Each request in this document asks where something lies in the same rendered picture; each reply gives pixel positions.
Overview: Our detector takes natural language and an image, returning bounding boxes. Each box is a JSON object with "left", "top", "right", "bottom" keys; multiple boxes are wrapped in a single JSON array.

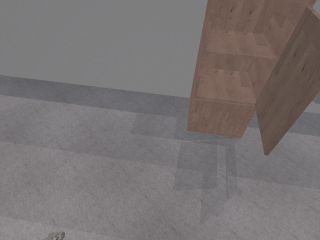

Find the cupboard door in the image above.
[{"left": 255, "top": 6, "right": 320, "bottom": 156}]

